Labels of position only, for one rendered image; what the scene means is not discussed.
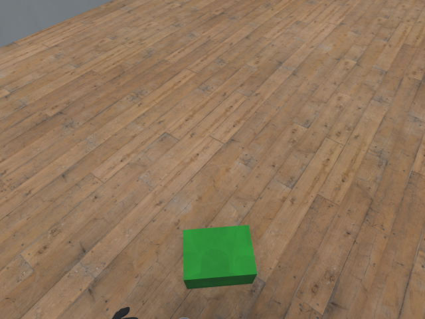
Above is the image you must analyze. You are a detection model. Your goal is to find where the carton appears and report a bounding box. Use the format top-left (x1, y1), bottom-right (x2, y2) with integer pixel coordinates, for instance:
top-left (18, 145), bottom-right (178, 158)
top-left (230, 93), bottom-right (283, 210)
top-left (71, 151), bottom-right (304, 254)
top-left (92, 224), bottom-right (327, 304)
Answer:
top-left (183, 225), bottom-right (257, 289)

